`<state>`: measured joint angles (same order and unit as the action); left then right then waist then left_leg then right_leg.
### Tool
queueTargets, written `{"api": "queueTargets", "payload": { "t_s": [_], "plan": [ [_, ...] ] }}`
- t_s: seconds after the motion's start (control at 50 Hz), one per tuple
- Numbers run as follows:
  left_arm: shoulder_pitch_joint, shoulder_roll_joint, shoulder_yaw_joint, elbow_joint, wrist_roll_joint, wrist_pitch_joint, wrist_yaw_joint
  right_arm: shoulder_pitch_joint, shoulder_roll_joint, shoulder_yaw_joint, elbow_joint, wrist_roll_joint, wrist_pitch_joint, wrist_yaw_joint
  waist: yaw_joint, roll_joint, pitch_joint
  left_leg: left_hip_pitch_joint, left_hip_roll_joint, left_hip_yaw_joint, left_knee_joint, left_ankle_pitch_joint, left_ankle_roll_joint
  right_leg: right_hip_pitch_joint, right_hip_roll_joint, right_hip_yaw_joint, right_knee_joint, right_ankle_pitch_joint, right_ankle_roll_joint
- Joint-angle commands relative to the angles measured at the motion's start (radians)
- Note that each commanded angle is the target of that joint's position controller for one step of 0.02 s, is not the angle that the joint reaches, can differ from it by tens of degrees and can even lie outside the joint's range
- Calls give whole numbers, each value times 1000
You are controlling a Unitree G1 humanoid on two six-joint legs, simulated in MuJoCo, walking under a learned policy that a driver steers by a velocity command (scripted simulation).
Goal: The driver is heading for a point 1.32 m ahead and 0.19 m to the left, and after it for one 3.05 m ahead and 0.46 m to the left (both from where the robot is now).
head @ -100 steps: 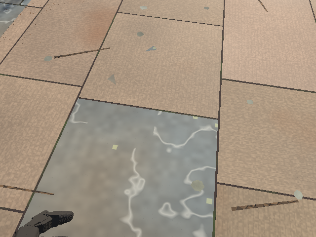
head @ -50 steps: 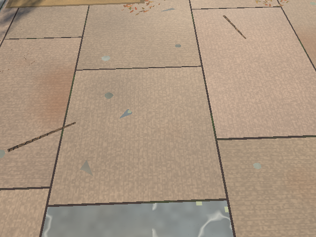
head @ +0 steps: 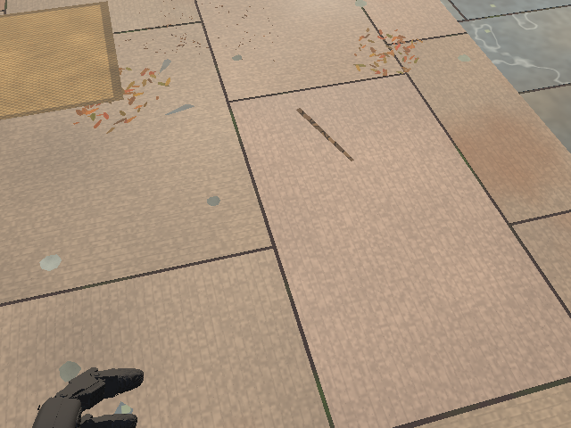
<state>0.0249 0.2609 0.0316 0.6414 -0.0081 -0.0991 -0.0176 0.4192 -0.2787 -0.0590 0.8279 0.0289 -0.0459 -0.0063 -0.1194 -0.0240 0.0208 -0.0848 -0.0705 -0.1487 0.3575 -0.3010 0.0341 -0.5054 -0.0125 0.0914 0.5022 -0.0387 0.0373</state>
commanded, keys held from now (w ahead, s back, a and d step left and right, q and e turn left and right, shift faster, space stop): w+q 0.56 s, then w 0.04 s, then w+e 0.40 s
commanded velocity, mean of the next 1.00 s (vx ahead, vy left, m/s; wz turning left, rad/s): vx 0.50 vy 0.00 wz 0.29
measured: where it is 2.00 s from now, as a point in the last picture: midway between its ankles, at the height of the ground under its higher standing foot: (187, 222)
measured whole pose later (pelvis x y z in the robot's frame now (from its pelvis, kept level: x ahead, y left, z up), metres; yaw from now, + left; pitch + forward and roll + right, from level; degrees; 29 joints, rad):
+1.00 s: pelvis +0.51 +0.14 -0.01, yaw +16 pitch +2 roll +2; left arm 0.15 0.27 0.04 0.76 -0.02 -0.06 -0.04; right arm 0.30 -0.28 -0.05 0.79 -0.01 -0.08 0.01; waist -0.06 -0.04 0.02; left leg 0.08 -0.08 0.12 0.19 -0.30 0.06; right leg -0.66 -0.08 0.02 0.62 0.10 -0.01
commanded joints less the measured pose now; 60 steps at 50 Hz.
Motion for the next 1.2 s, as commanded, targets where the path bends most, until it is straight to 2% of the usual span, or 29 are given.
{"api": "queueTargets", "payload": {
  "t_s": [0.02,0.04,0.06,0.08,0.1,0.12,0.14,0.18,0.28,0.46,0.5,0.54,0.56,0.58,0.6,0.62,0.64,0.68,0.78,0.88,0.98,1.04,1.08,1.1,1.12,1.14,1.16,1.18,1.2],
  "plan": [
    [48,131,52,-51,-5,-24,5,-47,-162,-40,-72,1,-3,-10,119,135,-35,-124,208,-224,3,186,118,261,12,-25,-69,-14,-36],
    [140,161,67,-33,4,-26,13,-57,-130,-30,-82,-6,-5,-8,168,123,-90,-173,159,-194,118,201,88,411,-30,-2,-79,-40,-68],
    [300,223,84,-15,17,-24,24,-63,-65,-8,-107,-24,-9,-6,234,-1,-224,-297,91,-102,407,52,47,647,-211,165,-71,-101,-131],
    [361,293,101,16,22,-4,18,55,-16,9,-143,2,-22,-6,180,-313,-321,-595,-5,18,688,-294,4,860,-412,578,-164,-317,-279],
    [341,207,84,15,11,-2,12,37,-116,-12,-121,18,-21,-10,194,-215,-233,-712,70,-5,833,-267,-9,796,-407,642,-212,-501,-281],
    [302,150,68,11,6,-2,13,-48,-158,-26,-129,12,-16,-9,206,-128,-120,-735,99,0,872,-176,-11,695,-361,491,-221,-446,-245],
    [250,124,57,11,12,-2,11,-79,-147,-28,-130,3,-9,-9,182,-72,-71,-700,128,18,863,-102,-21,598,-314,369,-239,-316,-223],
    [194,90,47,26,22,-2,10,-109,-118,-31,-146,-3,2,1,144,-94,-10,-646,172,25,808,-24,-31,468,-254,208,-285,-147,-207],
    [197,135,67,70,15,-17,15,-184,-62,-17,-196,-8,19,17,133,-53,11,-651,194,50,664,112,-58,419,-251,15,-354,63,-234],
    [275,218,89,140,-14,15,24,-412,-64,-5,-290,-5,11,66,189,-28,59,-569,148,165,294,254,11,546,-267,-207,-308,215,-169],
    [274,249,97,143,-21,29,29,-383,-95,-21,-300,-11,17,69,152,-57,17,-469,90,221,276,150,51,584,-268,-247,-188,522,-148],
    [264,255,96,139,-27,43,38,-150,-170,-67,-246,-9,25,58,15,-47,-116,-130,6,258,207,165,114,504,-227,-301,143,698,-106],
    [285,213,77,124,-1,39,41,19,-247,-100,-206,-4,37,37,-52,50,-210,185,98,83,194,178,169,258,-187,-303,446,401,-62],
    [385,64,26,66,35,14,25,-34,-349,-104,-220,0,26,30,88,311,-299,475,366,-504,86,10,352,-179,16,-210,789,-537,-7],
    [297,157,39,73,-2,-20,10,4,-256,-78,-244,-6,12,34,0,186,-414,501,420,-670,-43,-111,371,-262,9,-4,884,-552,-20],
    [224,197,51,59,-42,-31,3,-25,-198,-60,-219,-17,0,37,-5,135,-261,396,396,-498,-55,-28,315,-325,-40,-16,866,-455,-38],
    [205,181,43,60,-35,-35,9,-85,-172,-50,-219,-15,-7,37,35,70,-172,244,356,-360,-52,82,276,-289,-89,-28,787,-367,-47],
    [231,178,49,90,-10,-16,14,-188,-108,-25,-227,-36,-16,35,108,77,-99,23,294,-186,-86,305,234,-154,-147,-24,686,-276,-41],
    [220,117,37,102,-7,38,18,-179,-130,-31,-167,-42,-53,28,127,65,-24,-91,274,9,-200,426,222,-160,-151,-22,539,-96,-3],
    [101,87,28,77,-14,24,-2,-158,-137,-28,-126,-44,-57,13,74,68,27,-54,239,170,-242,383,147,-142,-93,-40,238,193,-19],
    [-9,70,17,17,-13,20,-35,-91,-153,-36,-66,-30,-33,5,29,50,71,153,308,213,-197,477,135,-227,-66,-71,99,135,-60],
    [1,89,25,-13,-9,22,-54,-105,-181,-45,-62,-23,-6,-9,62,84,32,242,328,246,-62,827,108,-179,-13,-141,79,-33,-105],
    [136,144,55,2,-7,31,-51,-123,-206,-50,-71,-24,12,-26,144,123,-73,233,313,279,161,1136,77,24,61,-195,92,-123,-150],
    [288,197,83,33,-9,33,-40,-139,-201,-46,-78,-21,16,-33,232,96,-153,121,276,307,377,1082,43,266,81,-171,26,-54,-191],
    [427,306,118,49,-6,43,-20,-82,-144,-24,-113,-40,-2,-33,252,-62,-285,-226,191,318,741,697,-12,656,-131,172,37,-43,-312],
    [398,302,109,33,-24,38,-17,-42,-54,11,-127,-56,-36,-11,189,-210,-394,-568,-26,167,1040,-242,-63,907,-319,683,-108,-148,-472],
    [410,233,87,30,-17,37,-15,-130,-138,-8,-143,-19,-73,13,250,-114,-386,-683,39,13,1085,-231,-34,915,-304,657,-167,-242,-432],
    [369,199,78,25,-11,35,-11,-210,-150,-7,-175,10,-91,23,242,-56,-248,-717,87,29,1028,-156,-15,789,-269,512,-182,-223,-387],
    [306,186,73,16,-8,34,-11,-238,-137,-4,-184,-6,-100,20,194,36,-136,-694,126,45,912,-98,-14,621,-229,413,-203,-132,-359]
  ]
}}
Next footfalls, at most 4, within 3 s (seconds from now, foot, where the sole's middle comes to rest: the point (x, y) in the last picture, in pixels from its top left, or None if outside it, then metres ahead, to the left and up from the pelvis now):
0.06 right None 0.18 -0.13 -0.78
0.56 left None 0.40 0.19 -0.78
1.10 right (222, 315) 0.77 0.09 -0.78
1.56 left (134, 245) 1.02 0.33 -0.78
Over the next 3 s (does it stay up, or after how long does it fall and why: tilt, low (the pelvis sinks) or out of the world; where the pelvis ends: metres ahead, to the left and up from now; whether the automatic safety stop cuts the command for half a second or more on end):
stays up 1.62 0.17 0.00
